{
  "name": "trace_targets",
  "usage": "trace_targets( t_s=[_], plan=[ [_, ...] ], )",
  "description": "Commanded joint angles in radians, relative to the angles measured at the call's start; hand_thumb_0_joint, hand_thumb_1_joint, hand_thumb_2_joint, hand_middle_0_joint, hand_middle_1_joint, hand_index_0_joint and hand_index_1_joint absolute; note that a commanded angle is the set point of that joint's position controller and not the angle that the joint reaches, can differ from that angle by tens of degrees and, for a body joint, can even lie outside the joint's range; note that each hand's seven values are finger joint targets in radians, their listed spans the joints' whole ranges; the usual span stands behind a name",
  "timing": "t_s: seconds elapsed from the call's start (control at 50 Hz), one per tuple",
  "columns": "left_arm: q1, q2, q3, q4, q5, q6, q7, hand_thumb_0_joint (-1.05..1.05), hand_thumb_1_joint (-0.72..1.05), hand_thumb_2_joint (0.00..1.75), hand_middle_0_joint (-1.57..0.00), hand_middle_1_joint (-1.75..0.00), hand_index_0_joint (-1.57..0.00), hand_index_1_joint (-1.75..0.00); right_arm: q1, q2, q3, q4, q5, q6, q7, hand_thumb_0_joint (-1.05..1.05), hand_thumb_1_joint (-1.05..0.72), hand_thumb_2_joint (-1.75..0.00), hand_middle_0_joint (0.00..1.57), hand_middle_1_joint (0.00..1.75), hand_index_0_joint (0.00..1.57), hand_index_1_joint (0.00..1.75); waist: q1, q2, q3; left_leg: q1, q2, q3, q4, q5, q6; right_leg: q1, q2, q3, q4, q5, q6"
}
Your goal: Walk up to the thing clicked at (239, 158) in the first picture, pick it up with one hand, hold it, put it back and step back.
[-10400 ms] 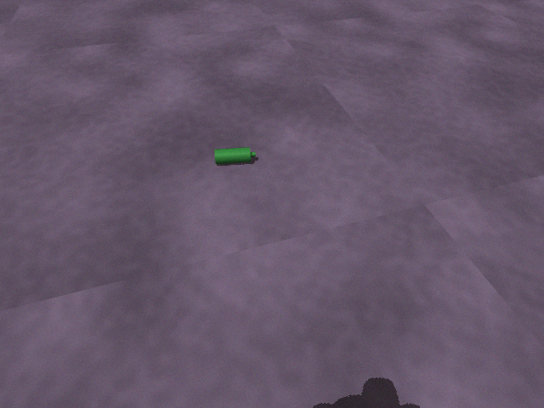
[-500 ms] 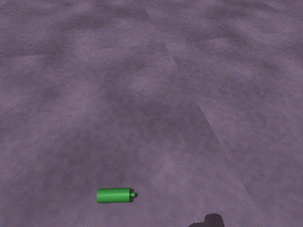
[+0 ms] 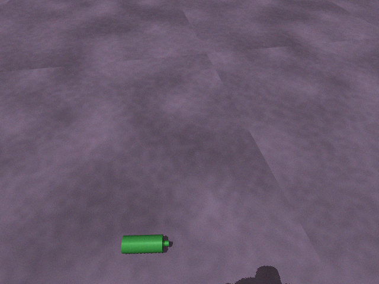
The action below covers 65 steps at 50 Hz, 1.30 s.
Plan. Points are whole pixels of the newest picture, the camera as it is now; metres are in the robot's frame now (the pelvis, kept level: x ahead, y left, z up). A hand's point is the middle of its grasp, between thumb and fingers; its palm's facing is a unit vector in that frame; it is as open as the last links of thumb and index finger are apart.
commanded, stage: rise first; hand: left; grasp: from above
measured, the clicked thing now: (146, 243) +0.44 +0.20 -0.74
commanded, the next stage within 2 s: none
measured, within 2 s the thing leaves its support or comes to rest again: neither
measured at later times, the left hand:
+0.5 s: hand out of the picture +0.12 +0.25 -0.21, palm faces -0.10 -0.92 -0.39, open 12.9 cm
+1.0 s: hand out of the picture +0.15 +0.27 -0.32, palm faces -0.37 -0.74 -0.57, open 14.1 cm
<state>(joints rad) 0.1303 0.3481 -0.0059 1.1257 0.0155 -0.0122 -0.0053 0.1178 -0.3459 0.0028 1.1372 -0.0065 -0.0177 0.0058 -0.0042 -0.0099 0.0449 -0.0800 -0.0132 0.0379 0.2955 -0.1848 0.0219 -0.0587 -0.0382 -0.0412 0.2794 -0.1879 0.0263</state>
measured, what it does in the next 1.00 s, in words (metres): lowers itself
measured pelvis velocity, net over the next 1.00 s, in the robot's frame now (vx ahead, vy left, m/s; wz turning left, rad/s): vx -0.05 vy -0.01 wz -0.01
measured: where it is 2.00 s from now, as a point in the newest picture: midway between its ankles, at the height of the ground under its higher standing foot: outside the picture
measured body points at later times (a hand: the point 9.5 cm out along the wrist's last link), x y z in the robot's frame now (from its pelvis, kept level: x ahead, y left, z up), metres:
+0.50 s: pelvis -0.03 -0.01 -0.06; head +0.05 +0.01 +0.38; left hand +0.12 +0.30 -0.18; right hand +0.09 -0.27 -0.16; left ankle -0.01 +0.10 -0.75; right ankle -0.02 -0.13 -0.75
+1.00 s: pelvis -0.05 -0.01 -0.18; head +0.10 +0.01 +0.25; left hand +0.17 +0.31 -0.29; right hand +0.15 -0.27 -0.26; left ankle -0.01 +0.10 -0.75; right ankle -0.02 -0.13 -0.75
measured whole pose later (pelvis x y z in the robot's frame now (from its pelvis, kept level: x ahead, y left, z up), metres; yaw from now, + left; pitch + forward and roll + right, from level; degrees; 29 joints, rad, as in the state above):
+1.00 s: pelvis -0.05 -0.01 -0.18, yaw -1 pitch +27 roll -2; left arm 0.03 0.44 0.15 0.64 0.44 0.00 -0.03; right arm 0.13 -0.28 -0.04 0.58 0.00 -0.20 0.00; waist -0.03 -0.01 -0.17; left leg -1.33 0.03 0.00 1.49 -0.63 0.01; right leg -1.29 -0.03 -0.06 1.47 -0.64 0.00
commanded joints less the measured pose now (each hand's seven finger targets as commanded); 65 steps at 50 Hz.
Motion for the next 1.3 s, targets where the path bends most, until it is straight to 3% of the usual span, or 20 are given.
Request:
trace_targets(
  t_s=[0.0,0.02,0.04,0.08,0.12,0.16,0.18,0.22,0.26,0.36,0.44,0.54,0.66,0.7,0.82,0.88,0.94,1.06,1.16,1.28],
  plan=[
    [-0.036,0.208,0.036,-0.056,-0.003,-0.016,0.019,0.00,0.82,0.95,-0.18,-0.38,-0.17,-0.38,-0.038,-0.217,-0.039,-0.057,-0.002,-0.020,-0.019,0.00,-0.90,-0.90,0.20,0.30,0.20,0.30,0.005,0.022,-0.069,0.011,0.157,-0.122,-0.039,0.239,0.004,-0.002,-0.120,0.090,-0.025,0.163,-0.044],
    [-0.387,0.058,0.048,-0.407,-0.059,-0.110,0.038,0.00,0.74,0.99,-0.22,-0.46,-0.18,-0.46,-0.008,-0.061,0.004,-0.344,0.071,-0.063,-0.037,0.00,-0.98,-0.93,0.20,0.30,0.20,0.30,-0.118,0.018,0.034,-0.129,0.027,-0.014,0.033,0.072,-0.010,-0.259,0.043,0.010,0.058,0.110,-0.044],
    [-0.516,0.088,0.055,-0.320,-0.059,-0.099,0.041,0.00,0.66,0.98,-0.17,-0.54,-0.15,-0.54,0.040,-0.084,0.000,-0.289,0.073,-0.060,-0.045,0.00,-0.97,-0.92,0.20,0.30,0.20,0.30,-0.092,0.012,-0.019,-0.117,0.020,-0.017,0.050,0.033,-0.008,-0.215,0.039,0.002,0.069,0.079,-0.044],
    [-0.265,0.167,0.126,-0.078,-0.030,-0.037,0.028,0.00,0.50,0.96,-0.14,-0.70,-0.13,-0.70,0.086,-0.112,-0.025,-0.306,0.066,-0.034,-0.046,0.00,-0.93,-0.91,0.20,0.30,0.20,0.30,-0.039,-0.049,-0.003,-0.208,0.019,-0.011,0.116,0.014,-0.004,-0.247,0.046,-0.013,0.112,0.025,-0.048],
    [-0.342,0.272,0.183,-0.144,0.008,-0.043,0.009,0.00,0.39,0.98,-0.06,-0.86,-0.07,-0.86,0.122,-0.116,-0.053,-0.340,0.051,-0.038,-0.057,0.00,-0.94,-0.91,0.20,0.30,0.20,0.30,-0.027,0.005,-0.175,-0.200,0.013,-0.014,0.196,0.077,-0.005,-0.256,0.035,0.006,0.195,0.089,-0.051],
    [-0.134,0.234,0.208,-0.046,0.064,-0.017,-0.022,0.00,0.23,0.99,0.00,-1.02,-0.05,-1.01,0.173,-0.109,-0.080,-0.370,0.030,-0.039,-0.044,0.00,-0.96,-0.91,0.20,0.30,0.20,0.30,-0.008,0.002,-0.272,-0.252,0.003,-0.021,0.287,0.168,-0.009,-0.259,0.031,0.008,0.278,0.169,-0.052],
    [-0.068,0.226,0.215,-0.055,0.085,-0.007,-0.033,0.00,0.15,1.00,0.00,-1.07,-0.04,-1.03,0.171,-0.105,-0.085,-0.400,0.028,-0.039,-0.038,0.00,-0.95,-0.91,0.20,0.30,0.20,0.30,0.028,0.024,-0.313,-0.269,-0.001,-0.018,0.312,0.198,-0.014,-0.244,0.030,0.008,0.310,0.185,-0.058],
    [-0.064,0.249,0.234,-0.178,0.109,0.013,-0.039,0.00,0.00,1.01,-0.01,-1.07,-0.04,-1.04,0.145,-0.101,-0.094,-0.465,0.034,-0.039,-0.035,0.00,-0.96,-0.91,0.20,0.30,0.20,0.30,0.047,0.099,-0.374,-0.244,0.000,-0.024,0.320,0.244,-0.029,-0.242,0.037,0.006,0.326,0.176,-0.064],
    [-0.083,0.184,0.186,-0.196,0.128,0.057,-0.041,0.00,-0.16,1.01,-0.04,-1.07,-0.06,-1.05,0.119,-0.086,-0.086,-0.503,0.039,-0.038,-0.029,0.00,-0.97,-0.92,0.20,0.30,0.20,0.30,0.029,0.085,-0.292,-0.316,0.007,-0.030,0.331,0.202,-0.030,-0.313,0.044,-0.002,0.335,0.120,-0.067],
    [-0.082,0.180,0.196,-0.304,0.153,0.115,-0.013,0.00,-0.52,0.98,-0.07,-1.06,-0.08,-1.06,0.098,-0.072,-0.081,-0.589,0.044,-0.058,-0.022,0.00,-0.91,-0.90,0.20,0.30,0.20,0.30,0.005,0.033,-0.249,-0.471,0.014,-0.037,0.423,-0.018,-0.017,-0.468,0.054,-0.007,0.419,-0.061,-0.060],
    [-0.110,0.209,0.230,-0.466,0.170,0.098,0.002,0.00,-0.55,0.99,-0.07,-1.07,-0.07,-1.07,0.118,-0.062,-0.093,-0.624,0.034,-0.093,-0.027,0.00,-0.90,-0.90,0.20,0.30,0.20,0.30,-0.007,0.053,-0.330,-0.532,0.019,-0.043,0.538,-0.037,-0.012,-0.573,0.052,-0.001,0.542,-0.079,-0.057],
    [-0.001,0.225,0.254,-0.600,0.190,0.106,0.004,0.00,-0.56,1.00,-0.06,-1.08,-0.06,-1.08,0.116,-0.058,-0.097,-0.652,0.027,-0.127,-0.045,0.00,-0.90,-0.90,0.20,0.30,0.20,0.30,-0.011,0.089,-0.383,-0.562,0.023,-0.045,0.612,-0.034,-0.013,-0.648,0.050,0.007,0.626,-0.077,-0.056],
    [0.080,0.209,0.235,-0.704,0.214,0.156,-0.010,0.00,-0.56,0.98,-0.07,-1.08,-0.07,-1.07,0.098,-0.050,-0.091,-0.673,0.024,-0.151,-0.056,0.00,-0.89,-0.90,0.20,0.30,0.20,0.30,-0.020,0.086,-0.396,-0.620,0.020,-0.046,0.671,-0.061,-0.006,-0.690,0.047,0.012,0.656,-0.090,-0.053],
    [0.050,0.201,0.222,-0.698,0.224,0.165,-0.010,0.00,-0.55,0.96,-0.07,-1.08,-0.08,-1.07,0.088,-0.052,-0.087,-0.675,0.020,-0.162,-0.058,0.00,-0.90,-0.90,0.20,0.30,0.20,0.30,-0.044,0.068,-0.363,-0.668,0.025,-0.057,0.691,-0.109,-0.006,-0.739,0.051,0.008,0.679,-0.129,-0.051],
    [-0.101,0.246,0.240,-0.582,0.327,0.082,-0.002,0.00,-0.56,0.95,-0.07,-1.07,-0.08,-1.06,0.060,-0.051,-0.088,-0.666,0.002,-0.202,-0.045,0.00,-0.90,-0.90,0.20,0.30,0.20,0.30,-0.036,0.074,-0.360,-0.887,0.022,-0.060,0.882,-0.181,-0.005,-0.976,0.045,0.008,0.885,-0.209,-0.058],
    [-0.132,0.226,0.191,-0.608,0.394,0.004,-0.008,0.00,-0.55,0.96,-0.08,-1.08,-0.09,-1.08,0.060,-0.066,-0.100,-0.666,0.002,-0.219,-0.031,0.00,-0.90,-0.90,0.20,0.30,0.20,0.30,-0.038,0.104,-0.492,-0.918,0.016,-0.063,0.969,-0.157,-0.010,-1.067,0.047,0.012,0.996,-0.194,-0.059],
    [-0.174,0.276,0.199,-0.622,0.459,-0.054,-0.003,0.00,-0.56,0.95,-0.10,-1.10,-0.10,-1.09,0.059,-0.088,-0.110,-0.643,0.007,-0.220,-0.019,0.00,-0.92,-0.90,0.20,0.30,0.20,0.30,-0.028,0.127,-0.617,-0.944,0.020,-0.079,1.068,-0.072,-0.011,-1.155,0.049,0.013,1.101,-0.142,-0.060],
    [-0.301,0.430,0.295,-0.520,0.614,-0.123,0.072,0.00,-0.59,0.99,-0.08,-1.09,-0.08,-1.09,0.047,-0.119,-0.123,-0.599,0.012,-0.188,0.012,0.00,-0.92,-0.91,0.20,0.30,0.20,0.30,0.022,0.131,-0.719,-1.105,0.019,-0.091,1.244,-0.024,-0.008,-1.334,0.046,0.006,1.288,-0.118,-0.065],
    [-0.543,0.442,0.245,-0.475,0.690,-0.151,0.098,0.00,-0.58,0.98,-0.09,-1.10,-0.10,-1.09,0.079,-0.120,-0.137,-0.554,0.006,-0.172,0.029,0.00,-0.94,-0.91,0.20,0.30,0.20,0.30,-0.029,0.100,-0.802,-1.242,0.016,-0.079,1.375,-0.096,0.004,-1.405,0.047,0.004,1.358,-0.152,-0.059],
    [-0.782,0.551,0.243,-0.361,0.808,-0.212,0.117,0.00,-0.58,1.01,-0.09,-1.07,-0.09,-1.07,0.120,-0.131,-0.137,-0.508,-0.009,-0.150,0.035,0.00,-0.93,-0.91,0.20,0.30,0.20,0.30,-0.027,0.098,-0.868,-1.368,0.019,-0.068,1.490,-0.258,0.006,-1.507,0.045,-0.006,1.433,-0.281,-0.056]
  ],
)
